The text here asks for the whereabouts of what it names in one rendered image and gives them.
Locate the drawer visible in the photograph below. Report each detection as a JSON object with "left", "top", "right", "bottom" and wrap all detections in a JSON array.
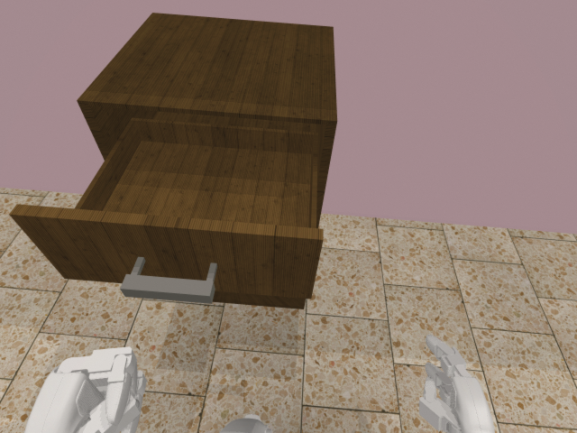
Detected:
[{"left": 9, "top": 118, "right": 323, "bottom": 299}]

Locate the robot left hand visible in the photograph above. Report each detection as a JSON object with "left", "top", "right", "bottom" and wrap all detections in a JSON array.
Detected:
[{"left": 24, "top": 346, "right": 147, "bottom": 433}]

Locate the robot right hand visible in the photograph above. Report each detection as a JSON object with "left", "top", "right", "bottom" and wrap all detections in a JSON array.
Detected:
[{"left": 419, "top": 335, "right": 495, "bottom": 433}]

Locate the handle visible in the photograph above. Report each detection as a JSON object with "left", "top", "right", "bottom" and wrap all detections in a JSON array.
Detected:
[{"left": 120, "top": 257, "right": 217, "bottom": 304}]

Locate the cabinet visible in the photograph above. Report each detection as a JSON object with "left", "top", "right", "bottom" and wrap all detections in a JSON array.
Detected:
[{"left": 77, "top": 13, "right": 337, "bottom": 309}]

